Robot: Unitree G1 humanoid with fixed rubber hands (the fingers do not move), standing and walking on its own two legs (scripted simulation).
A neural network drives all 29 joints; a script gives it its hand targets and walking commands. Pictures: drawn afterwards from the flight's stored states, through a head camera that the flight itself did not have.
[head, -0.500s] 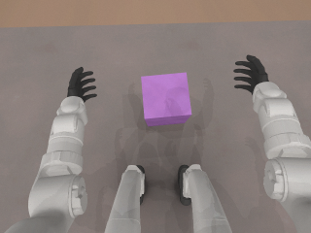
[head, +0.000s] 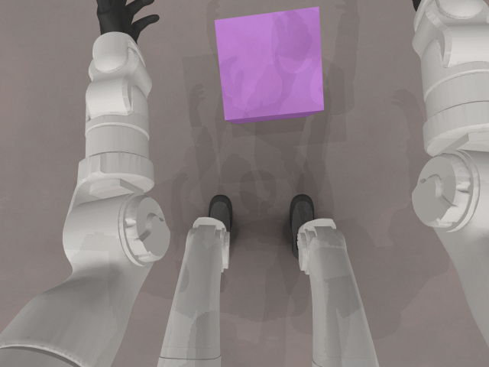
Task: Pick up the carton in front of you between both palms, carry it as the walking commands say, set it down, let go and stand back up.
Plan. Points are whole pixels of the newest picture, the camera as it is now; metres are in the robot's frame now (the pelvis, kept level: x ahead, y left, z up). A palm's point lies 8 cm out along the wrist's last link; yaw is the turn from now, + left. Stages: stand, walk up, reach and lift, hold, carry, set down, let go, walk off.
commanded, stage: reach and lift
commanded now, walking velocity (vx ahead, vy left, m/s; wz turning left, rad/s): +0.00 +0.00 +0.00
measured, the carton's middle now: (268, 77) +0.54 +0.00 -0.51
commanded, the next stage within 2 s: none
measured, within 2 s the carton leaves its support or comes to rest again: leaves its support in 1.60 s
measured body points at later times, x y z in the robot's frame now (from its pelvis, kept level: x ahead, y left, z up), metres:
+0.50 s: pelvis -0.04 +0.00 -0.21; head +0.34 -0.02 +0.03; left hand +0.53 +0.19 -0.37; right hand +0.56 -0.19 -0.37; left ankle +0.07 +0.15 -0.60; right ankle +0.07 -0.11 -0.60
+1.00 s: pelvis -0.04 +0.01 -0.26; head +0.35 +0.00 -0.05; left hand +0.54 +0.18 -0.44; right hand +0.56 -0.17 -0.45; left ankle +0.07 +0.15 -0.60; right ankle +0.07 -0.11 -0.60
